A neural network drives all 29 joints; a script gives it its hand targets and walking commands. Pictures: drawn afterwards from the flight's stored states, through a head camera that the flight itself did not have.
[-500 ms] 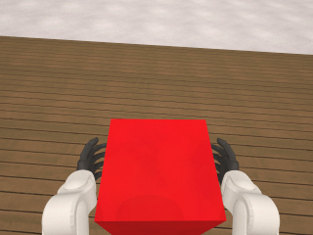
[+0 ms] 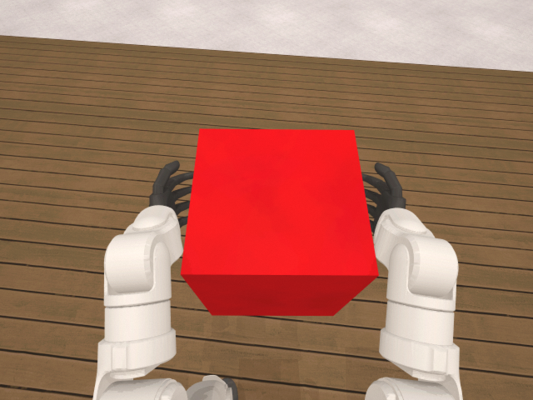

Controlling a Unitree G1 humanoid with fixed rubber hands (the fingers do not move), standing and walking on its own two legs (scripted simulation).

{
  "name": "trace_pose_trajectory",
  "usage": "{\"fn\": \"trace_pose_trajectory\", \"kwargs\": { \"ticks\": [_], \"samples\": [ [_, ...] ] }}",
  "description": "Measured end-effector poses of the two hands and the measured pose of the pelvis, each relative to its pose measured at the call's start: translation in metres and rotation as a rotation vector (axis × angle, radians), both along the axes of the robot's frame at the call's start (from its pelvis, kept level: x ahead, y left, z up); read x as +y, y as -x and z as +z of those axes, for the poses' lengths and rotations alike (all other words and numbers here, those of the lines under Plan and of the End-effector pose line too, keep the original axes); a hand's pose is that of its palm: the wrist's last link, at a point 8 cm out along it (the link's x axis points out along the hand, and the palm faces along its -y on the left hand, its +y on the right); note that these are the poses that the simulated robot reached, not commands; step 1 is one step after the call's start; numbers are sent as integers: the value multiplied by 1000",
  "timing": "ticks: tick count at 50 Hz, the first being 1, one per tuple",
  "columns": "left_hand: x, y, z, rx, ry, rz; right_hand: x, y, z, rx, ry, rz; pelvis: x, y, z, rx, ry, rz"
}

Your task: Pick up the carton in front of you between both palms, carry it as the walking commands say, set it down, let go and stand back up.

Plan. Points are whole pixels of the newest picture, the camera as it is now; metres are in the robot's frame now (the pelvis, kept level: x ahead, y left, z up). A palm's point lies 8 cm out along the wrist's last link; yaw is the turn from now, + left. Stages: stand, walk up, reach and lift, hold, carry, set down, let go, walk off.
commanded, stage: carry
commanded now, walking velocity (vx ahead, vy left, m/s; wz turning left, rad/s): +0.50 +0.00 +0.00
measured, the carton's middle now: (274, 233) +0.35 +0.00 +0.05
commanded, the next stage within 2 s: none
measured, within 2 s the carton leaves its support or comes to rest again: neither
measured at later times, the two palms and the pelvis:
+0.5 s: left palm (206, 93) +0.69 +0.15 +0.06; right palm (345, 96) +0.69 -0.15 +0.07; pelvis +0.36 +0.01 -0.04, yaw +1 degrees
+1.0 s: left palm (215, 28) +1.03 +0.17 +0.05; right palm (321, 31) +1.03 -0.13 +0.05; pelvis +0.70 +0.02 -0.07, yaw -1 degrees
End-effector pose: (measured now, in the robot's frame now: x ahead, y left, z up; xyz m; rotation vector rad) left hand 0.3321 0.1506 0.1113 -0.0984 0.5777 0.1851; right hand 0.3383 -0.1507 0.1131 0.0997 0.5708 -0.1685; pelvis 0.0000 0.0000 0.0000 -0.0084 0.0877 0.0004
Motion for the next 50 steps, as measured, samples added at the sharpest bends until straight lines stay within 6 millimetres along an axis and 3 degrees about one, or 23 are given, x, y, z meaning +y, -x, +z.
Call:
{"fn": "trace_pose_trajectory", "kwargs": {
  "ticks": [5, 12, 18, 24, 28, 33, 36, 44, 50],
  "samples": [
    [14, -95, -24, -26, 22, -25, 14, -88, -16, -27, 23, -19, 15, -82, -31, -12, 2, -12],
    [10, -182, -58, 109, 73, -39, 12, -158, -53, 107, -25, -94, 30, -165, -19, 18, 14, -12],
    [6, -256, -55, 58, 87, -34, 8, -232, -50, 55, -48, -104, 30, -244, -14, 28, 18, -5],
    [1, -342, -49, -19, 47, -22, 3, -331, -44, -18, -40, -56, 15, -344, -32, 11, -8, 4],
    [1, -400, -56, -25, -12, 5, 2, -403, -59, -23, -33, 10, 5, -410, -54, -16, -2, 5],
    [9, -446, -76, 98, 12, 59, 11, -461, -78, 101, -33, 47, -6, -468, -47, -11, -22, 9],
    [12, -478, -77, 113, 31, 80, 14, -495, -80, 117, -51, 40, -9, -503, -40, -3, -32, 15],
    [11, -596, -57, 16, 17, 43, 13, -601, -64, 18, -43, 21, 0, -605, -39, 11, -29, 3],
    [22, -695, -63, -46, 13, 6, 23, -693, -65, -45, -7, 2, 18, -703, -67, -14, 3, -12]
  ]
}}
